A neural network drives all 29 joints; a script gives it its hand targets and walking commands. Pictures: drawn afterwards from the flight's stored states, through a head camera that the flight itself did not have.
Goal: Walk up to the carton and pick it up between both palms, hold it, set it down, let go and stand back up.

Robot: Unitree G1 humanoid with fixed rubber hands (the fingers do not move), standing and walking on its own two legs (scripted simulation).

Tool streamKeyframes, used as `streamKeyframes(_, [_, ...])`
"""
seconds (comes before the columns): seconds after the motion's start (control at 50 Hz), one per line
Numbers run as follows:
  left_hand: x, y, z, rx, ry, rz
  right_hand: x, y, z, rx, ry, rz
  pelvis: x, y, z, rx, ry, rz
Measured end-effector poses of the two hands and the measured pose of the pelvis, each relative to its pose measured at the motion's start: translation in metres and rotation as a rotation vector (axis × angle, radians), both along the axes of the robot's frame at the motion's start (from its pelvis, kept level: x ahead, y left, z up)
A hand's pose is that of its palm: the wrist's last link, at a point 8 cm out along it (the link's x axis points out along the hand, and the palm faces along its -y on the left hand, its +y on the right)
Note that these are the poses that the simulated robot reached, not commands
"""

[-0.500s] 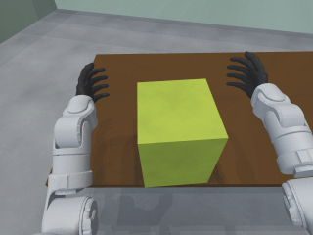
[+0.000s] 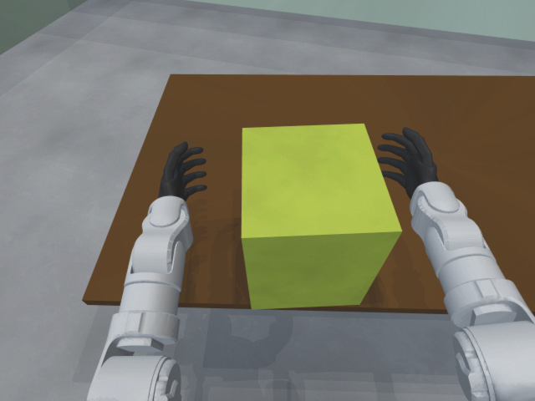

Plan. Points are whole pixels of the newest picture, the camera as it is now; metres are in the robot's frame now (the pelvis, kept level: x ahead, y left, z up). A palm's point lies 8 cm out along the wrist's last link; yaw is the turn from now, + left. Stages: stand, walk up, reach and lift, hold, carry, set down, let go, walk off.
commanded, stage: reach and lift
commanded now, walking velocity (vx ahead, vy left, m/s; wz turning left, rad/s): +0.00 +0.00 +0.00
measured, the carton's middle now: (304, 221) +0.40 +0.00 +0.00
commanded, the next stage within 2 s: none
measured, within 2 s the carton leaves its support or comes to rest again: neither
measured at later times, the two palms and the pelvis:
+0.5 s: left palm (196, 216) +0.37 +0.18 +0.04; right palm (398, 199) +0.42 -0.14 +0.06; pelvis +0.00 +0.00 -0.01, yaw +0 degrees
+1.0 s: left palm (209, 212) +0.37 +0.16 +0.05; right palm (391, 201) +0.41 -0.13 +0.06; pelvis -0.01 +0.00 -0.01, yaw +0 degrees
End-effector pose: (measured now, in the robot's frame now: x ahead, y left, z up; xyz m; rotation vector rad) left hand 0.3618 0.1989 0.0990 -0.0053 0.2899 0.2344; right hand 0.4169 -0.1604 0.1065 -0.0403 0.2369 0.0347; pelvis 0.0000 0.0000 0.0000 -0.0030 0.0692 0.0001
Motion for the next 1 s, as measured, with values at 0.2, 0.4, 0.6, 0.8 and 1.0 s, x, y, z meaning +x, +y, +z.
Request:
streamKeyframes(0.2, [0.005,-0.011,-0.033,0.01,-0.02,-0.002,0.005,0.017,-0.021,-0.017,-0.001,0.006,0.002,0.0,-0.002,-0.005,0.041,0.006])
streamKeyframes(0.4, [0.002,-0.019,-0.058,0.001,-0.042,0.002,0.0,0.017,-0.047,-0.024,0.029,0.005,0.003,-0.001,-0.006,-0.01,0.086,0.008])
streamKeyframes(0.6, [0.009,-0.027,-0.055,-0.004,-0.067,-0.009,0.002,0.017,-0.047,-0.031,0.021,-0.004,0.0,0.0,-0.009,-0.01,0.125,0.005])
streamKeyframes(0.8, [0.011,-0.047,-0.053,-0.032,-0.077,-0.007,-0.001,0.022,-0.046,-0.023,0.022,-0.029,-0.005,0.001,-0.01,-0.009,0.126,-0.003])
streamKeyframes(1.0, [0.011,-0.042,-0.051,-0.004,-0.072,0.008,-0.004,0.028,-0.048,-0.009,0.027,-0.05,-0.006,0.001,-0.008,-0.012,0.115,-0.002])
